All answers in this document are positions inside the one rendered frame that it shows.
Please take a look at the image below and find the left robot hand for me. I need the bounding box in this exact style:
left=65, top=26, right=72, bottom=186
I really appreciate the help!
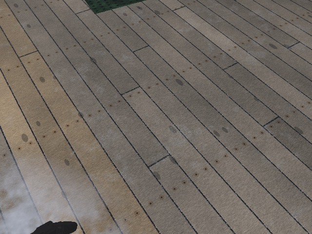
left=30, top=221, right=78, bottom=234

